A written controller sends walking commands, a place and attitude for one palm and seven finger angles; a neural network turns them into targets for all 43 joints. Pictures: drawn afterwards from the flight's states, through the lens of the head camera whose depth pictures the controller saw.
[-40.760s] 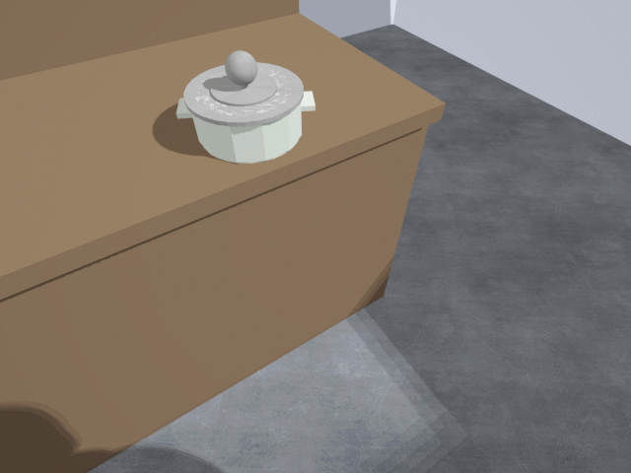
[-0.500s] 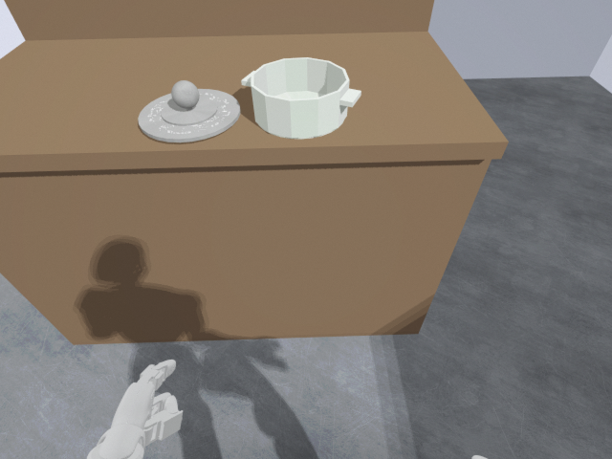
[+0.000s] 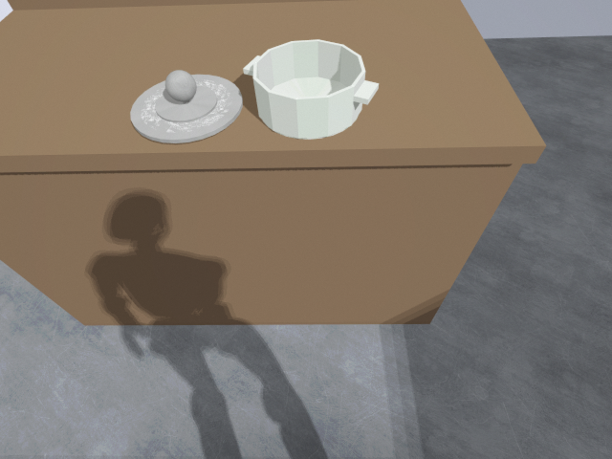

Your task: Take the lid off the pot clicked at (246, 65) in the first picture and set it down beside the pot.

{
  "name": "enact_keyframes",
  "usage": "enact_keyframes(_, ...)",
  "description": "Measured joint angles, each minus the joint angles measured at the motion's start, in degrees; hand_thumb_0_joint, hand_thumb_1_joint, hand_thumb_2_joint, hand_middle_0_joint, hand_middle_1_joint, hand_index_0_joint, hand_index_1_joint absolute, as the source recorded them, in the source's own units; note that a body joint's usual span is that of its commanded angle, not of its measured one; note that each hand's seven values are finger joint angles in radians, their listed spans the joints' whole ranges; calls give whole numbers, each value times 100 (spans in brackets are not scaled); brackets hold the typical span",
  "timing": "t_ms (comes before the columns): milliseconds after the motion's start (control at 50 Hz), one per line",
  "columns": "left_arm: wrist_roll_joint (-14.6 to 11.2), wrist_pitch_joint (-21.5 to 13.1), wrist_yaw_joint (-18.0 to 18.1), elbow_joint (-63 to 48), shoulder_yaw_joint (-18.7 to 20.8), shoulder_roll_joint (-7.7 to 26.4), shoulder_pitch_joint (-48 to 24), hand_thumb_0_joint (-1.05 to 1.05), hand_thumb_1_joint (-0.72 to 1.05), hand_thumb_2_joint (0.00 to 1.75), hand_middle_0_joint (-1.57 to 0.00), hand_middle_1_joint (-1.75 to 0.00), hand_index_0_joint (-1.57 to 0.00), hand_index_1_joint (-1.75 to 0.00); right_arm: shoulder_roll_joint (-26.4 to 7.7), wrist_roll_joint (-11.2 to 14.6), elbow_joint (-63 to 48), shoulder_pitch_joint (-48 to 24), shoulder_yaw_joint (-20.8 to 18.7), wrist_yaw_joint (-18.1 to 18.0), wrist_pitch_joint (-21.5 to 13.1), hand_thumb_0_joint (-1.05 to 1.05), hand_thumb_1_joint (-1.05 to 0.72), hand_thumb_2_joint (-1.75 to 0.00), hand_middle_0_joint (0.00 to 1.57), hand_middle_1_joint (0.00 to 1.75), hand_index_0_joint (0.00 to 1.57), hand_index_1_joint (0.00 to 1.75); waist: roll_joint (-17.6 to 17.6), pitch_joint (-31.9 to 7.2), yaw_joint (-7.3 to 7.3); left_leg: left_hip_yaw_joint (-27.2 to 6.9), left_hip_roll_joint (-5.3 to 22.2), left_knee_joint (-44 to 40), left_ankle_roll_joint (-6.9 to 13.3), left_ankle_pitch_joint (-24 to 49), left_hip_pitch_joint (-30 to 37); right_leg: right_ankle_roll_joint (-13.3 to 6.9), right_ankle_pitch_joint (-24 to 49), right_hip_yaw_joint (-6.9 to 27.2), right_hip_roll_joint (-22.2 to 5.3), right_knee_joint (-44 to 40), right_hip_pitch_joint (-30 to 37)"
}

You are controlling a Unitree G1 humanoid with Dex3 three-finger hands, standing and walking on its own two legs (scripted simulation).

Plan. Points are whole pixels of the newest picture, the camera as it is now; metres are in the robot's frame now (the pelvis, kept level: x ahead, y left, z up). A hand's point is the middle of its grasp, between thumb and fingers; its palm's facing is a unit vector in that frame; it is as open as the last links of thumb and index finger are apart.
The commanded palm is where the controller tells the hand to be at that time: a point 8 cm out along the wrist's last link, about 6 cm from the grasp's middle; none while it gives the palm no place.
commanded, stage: stop stepping back and stand still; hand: left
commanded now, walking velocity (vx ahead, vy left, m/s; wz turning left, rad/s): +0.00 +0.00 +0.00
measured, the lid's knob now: (181, 86) +0.70 +0.24 +0.10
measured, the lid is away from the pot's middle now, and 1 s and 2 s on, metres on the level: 0.23 0.23 0.23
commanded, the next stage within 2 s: let the arm hang, fingers relaxed in 0.16 s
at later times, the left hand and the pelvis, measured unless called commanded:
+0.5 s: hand out of the picture +0.04 +0.18 -0.17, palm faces +0.02 -0.98 -0.21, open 7.3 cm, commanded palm none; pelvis +0.00 +0.00 +0.00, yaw -1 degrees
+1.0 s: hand out of the picture +0.00 +0.19 -0.18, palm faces +0.02 -0.98 -0.19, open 7.3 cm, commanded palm none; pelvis -0.01 +0.02 +0.00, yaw -1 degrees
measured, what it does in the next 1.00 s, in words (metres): stands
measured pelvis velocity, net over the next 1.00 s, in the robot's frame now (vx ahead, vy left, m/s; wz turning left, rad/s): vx -0.01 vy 0.02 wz -0.02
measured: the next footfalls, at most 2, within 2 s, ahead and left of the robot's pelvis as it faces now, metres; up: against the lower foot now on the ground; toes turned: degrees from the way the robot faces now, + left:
none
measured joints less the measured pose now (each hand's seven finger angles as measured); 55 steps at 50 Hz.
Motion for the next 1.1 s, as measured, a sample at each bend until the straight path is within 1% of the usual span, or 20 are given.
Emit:
enact_keyframes(120, 14, 27, 9, 54, -5, -284, -20, 0, 91, 89, -20, -30, -20, -30, -94, -30, 124, -200, -55, -61, -7, 2, -93, -90, 21, 29, 20, 30, -107, -82, 78, 35, -13, -43, 9, -33, 166, 7, -63, 32, -12, 27, 125)
enact_keyframes(280, 40, 26, -23, 120, 36, -205, -6, -1, 94, 89, -21, -30, -20, -30, -161, -41, 92, -329, -91, -79, -31, 1, -92, -90, 20, 29, 20, 30, -235, -145, 106, 48, 41, -76, -15, -23, 248, -19, -13, 42, 42, -57, 219)
enact_keyframes(480, 38, 28, -44, 232, 15, -148, 135, 0, 93, 89, -21, -30, -20, -30, -145, -28, 133, -316, -56, -72, -21, 0, -91, -90, 20, 29, 20, 30, -258, -109, 120, 68, 62, -155, -9, 53, 263, -9, 110, 60, 62, -208, 259)
enact_keyframes(820, 36, 47, -36, 424, -16, -185, 271, 0, 93, 89, -20, -30, -20, -30, 24, -19, 303, -170, 3, -76, -42, 0, -91, -90, 20, 29, 20, 30, -303, -33, 132, 93, -22, -231, 87, 170, 223, 87, 264, 87, -22, -351, 252)
enact_keyframes(1100, 49, 41, -26, 487, -23, -223, 310, 1, 93, 89, -20, -30, -20, -30, 61, -19, 344, -171, -3, -84, -65, 0, -91, -90, 20, 29, 20, 30, -304, -48, 134, 134, -86, -244, 147, 218, 202, 147, 310, 128, -84, -345, 214)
